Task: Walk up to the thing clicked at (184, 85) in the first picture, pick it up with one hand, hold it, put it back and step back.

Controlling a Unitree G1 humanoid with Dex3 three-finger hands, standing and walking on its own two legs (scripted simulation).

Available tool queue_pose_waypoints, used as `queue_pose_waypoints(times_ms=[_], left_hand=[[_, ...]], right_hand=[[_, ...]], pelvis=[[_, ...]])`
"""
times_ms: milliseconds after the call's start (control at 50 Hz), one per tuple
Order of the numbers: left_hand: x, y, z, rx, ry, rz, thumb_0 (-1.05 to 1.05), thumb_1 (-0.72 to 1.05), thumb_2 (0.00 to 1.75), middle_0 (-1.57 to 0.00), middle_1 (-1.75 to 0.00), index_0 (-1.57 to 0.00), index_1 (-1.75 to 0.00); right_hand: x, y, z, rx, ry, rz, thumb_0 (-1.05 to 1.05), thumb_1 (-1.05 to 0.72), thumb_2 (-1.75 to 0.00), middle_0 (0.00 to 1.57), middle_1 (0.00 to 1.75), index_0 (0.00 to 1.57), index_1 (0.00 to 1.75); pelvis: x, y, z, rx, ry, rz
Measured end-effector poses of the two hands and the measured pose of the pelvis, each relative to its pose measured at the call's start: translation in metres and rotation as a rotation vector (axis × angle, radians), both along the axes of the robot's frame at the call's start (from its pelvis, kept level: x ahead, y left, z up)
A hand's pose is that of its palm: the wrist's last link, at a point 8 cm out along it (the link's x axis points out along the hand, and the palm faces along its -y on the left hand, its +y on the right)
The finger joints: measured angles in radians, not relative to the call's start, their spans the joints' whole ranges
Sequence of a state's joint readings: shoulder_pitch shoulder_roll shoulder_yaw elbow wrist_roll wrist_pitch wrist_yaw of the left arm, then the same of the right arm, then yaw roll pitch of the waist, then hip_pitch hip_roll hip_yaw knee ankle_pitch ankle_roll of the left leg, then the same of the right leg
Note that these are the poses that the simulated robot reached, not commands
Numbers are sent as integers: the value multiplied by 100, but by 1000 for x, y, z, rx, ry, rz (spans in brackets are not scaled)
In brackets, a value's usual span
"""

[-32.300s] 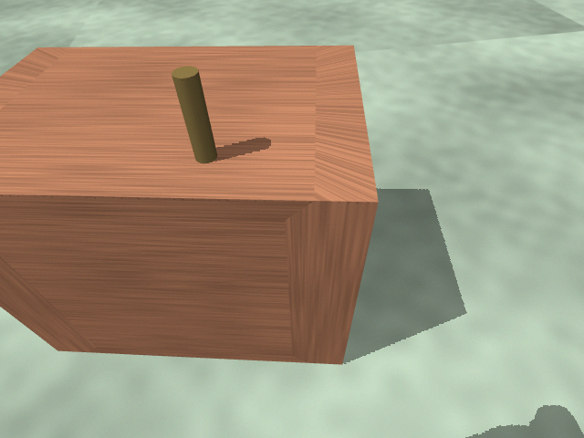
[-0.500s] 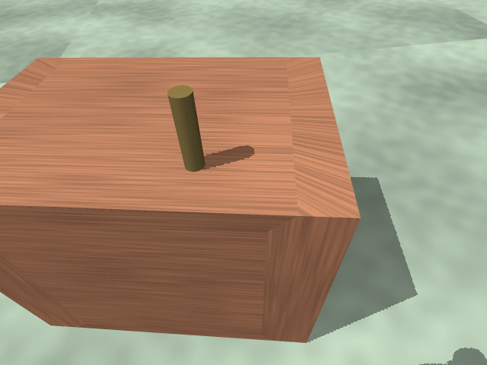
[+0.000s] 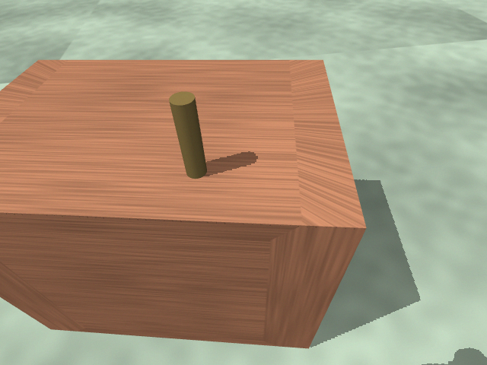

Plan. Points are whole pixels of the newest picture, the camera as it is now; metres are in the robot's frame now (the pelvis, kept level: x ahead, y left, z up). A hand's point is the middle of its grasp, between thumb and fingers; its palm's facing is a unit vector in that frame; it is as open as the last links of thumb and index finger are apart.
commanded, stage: home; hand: left
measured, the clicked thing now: (190, 139) +0.51 +0.13 +0.11
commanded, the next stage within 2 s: stand in 0.46 s
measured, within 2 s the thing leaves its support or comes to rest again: neither
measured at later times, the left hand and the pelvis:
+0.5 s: hand out of the picture +0.07 +0.25 -0.15, palm faces -0.03 -0.93 -0.36, open 17.5 cm; pelvis +0.00 -0.01 +0.00, yaw +0 degrees
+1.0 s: hand out of the picture +0.08 +0.24 -0.15, palm faces -0.02 -0.93 -0.36, open 9.6 cm; pelvis +0.01 -0.01 +0.00, yaw +1 degrees
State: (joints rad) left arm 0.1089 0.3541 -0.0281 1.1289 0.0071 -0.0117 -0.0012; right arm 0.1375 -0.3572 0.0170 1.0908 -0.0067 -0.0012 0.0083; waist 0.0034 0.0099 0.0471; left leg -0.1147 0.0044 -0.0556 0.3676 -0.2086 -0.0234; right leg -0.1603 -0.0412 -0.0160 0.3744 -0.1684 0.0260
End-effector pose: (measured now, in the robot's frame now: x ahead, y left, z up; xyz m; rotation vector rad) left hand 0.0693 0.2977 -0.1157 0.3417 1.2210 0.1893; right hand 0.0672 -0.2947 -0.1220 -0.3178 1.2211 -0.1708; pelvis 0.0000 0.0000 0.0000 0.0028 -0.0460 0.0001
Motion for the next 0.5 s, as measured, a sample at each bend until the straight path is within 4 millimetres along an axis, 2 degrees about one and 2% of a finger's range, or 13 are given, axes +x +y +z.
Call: queue_pose_waypoints(times_ms=[180, 500], left_hand=[[4, -2, 3, 4, -6, 8, -1, -53, 6, -6, -5, -6, -5], [-3, -5, 1, 2, 19, 20, -1, -55, 5, -6, -5, -6, -5]], right_hand=[[10, -2, 0, 3, -8, 5, 1, -90, -90, 20, 30, 21, 30], [-4, -10, 0, -5, 38, -12, 1, -90, -90, 20, 30, 21, 30]], pelvis=[[3, -3, 1, -1, -2, 4], [4, -7, 2, -3, -2, 8]])
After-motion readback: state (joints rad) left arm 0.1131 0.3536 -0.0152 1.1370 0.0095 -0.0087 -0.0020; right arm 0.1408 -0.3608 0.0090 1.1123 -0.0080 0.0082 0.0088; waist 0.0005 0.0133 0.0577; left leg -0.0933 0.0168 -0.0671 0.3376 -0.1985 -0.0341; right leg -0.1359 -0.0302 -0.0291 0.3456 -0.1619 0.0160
